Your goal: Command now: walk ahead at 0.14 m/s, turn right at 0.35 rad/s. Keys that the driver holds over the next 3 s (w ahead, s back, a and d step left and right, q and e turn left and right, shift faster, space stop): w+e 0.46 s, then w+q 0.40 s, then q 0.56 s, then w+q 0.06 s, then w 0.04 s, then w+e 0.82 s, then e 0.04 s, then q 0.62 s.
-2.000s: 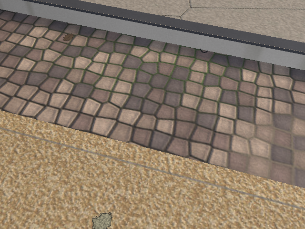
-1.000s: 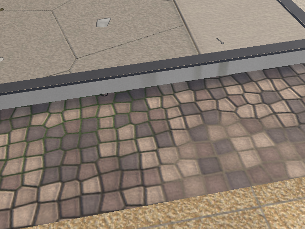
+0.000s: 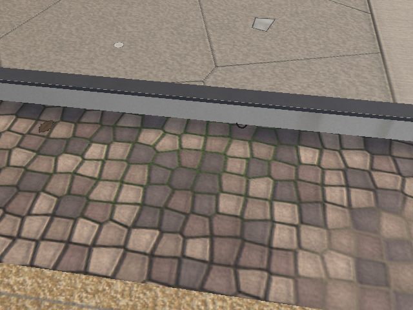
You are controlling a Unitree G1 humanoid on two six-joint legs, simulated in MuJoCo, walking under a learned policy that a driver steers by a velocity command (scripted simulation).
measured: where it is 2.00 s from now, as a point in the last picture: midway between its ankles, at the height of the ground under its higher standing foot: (283, 257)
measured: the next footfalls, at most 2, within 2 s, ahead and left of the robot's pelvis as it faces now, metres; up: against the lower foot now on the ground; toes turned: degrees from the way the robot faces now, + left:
right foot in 0.24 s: +0.12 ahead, -0.17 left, +0.00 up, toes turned -9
left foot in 0.74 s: +0.51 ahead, -0.11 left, +0.00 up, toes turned -15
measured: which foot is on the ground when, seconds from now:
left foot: down 0.00-0.24, up 0.26-0.72, down 0.74-1.00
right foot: down 0.00-0.02, up 0.04-0.22, down 0.24-0.74, up 0.76-1.00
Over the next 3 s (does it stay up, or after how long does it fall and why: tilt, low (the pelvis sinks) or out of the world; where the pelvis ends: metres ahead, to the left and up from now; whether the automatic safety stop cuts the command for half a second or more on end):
stays up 1.06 -0.21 0.01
